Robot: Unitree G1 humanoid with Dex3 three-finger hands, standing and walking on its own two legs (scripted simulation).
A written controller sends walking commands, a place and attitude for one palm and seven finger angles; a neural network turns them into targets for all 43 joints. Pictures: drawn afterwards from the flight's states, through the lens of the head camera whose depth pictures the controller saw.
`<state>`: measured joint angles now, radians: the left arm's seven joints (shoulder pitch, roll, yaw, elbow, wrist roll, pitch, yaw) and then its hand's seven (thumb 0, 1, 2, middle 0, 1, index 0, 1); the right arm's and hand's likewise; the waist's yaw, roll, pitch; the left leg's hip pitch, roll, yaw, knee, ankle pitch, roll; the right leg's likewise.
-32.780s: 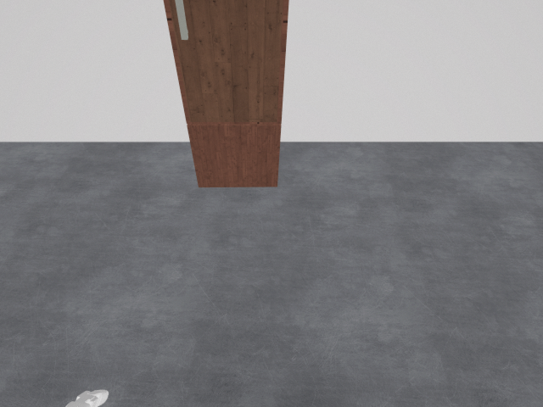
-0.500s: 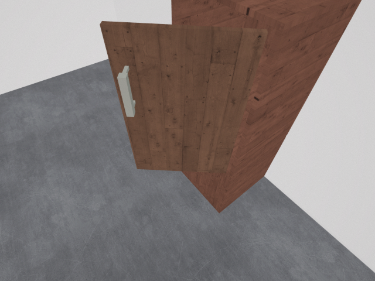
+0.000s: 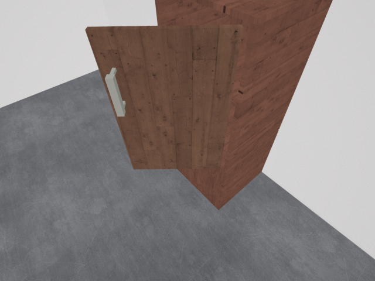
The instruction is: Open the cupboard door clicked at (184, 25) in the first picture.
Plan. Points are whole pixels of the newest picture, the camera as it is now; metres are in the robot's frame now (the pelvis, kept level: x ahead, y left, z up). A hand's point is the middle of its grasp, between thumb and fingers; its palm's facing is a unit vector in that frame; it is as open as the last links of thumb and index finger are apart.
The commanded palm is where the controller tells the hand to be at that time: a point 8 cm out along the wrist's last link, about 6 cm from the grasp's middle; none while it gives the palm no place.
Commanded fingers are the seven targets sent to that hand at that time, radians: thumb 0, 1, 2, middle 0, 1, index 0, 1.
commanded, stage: come to a stop and stand still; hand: left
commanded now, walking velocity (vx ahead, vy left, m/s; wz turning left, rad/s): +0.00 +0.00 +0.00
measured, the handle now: (117, 92) +0.58 +0.23 +0.08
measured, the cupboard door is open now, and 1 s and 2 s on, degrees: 49 49 49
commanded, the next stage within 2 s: look again from close up in 0.22 s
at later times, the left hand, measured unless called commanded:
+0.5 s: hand out of the picture +0.02 +0.15 -0.17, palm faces -0.01 -0.98 -0.19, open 7.3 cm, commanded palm none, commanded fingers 0.00 0.90 0.90 -0.20 -0.30 -0.20 -0.30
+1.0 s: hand out of the picture +0.04 +0.15 -0.17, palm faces -0.01 -0.98 -0.20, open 7.4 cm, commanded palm none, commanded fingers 0.00 0.90 0.90 -0.20 -0.30 -0.20 -0.30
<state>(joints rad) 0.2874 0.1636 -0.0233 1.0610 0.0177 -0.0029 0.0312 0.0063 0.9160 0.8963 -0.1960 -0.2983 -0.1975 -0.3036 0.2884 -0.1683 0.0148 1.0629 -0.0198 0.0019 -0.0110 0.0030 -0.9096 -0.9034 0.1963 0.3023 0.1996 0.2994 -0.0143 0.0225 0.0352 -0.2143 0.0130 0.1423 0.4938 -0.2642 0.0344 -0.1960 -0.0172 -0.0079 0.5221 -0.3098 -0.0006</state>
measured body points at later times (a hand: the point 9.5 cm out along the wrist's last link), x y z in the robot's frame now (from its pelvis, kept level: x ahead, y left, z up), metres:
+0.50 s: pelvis +0.01 -0.02 +0.00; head +0.03 -0.02 +0.45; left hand +0.02 +0.21 -0.16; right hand +0.03 -0.24 -0.16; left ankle +0.00 +0.09 -0.74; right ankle -0.02 -0.12 -0.74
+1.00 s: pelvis +0.03 -0.03 +0.00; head +0.05 -0.02 +0.45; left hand +0.05 +0.21 -0.16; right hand +0.04 -0.25 -0.15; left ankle +0.00 +0.09 -0.74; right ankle -0.02 -0.12 -0.74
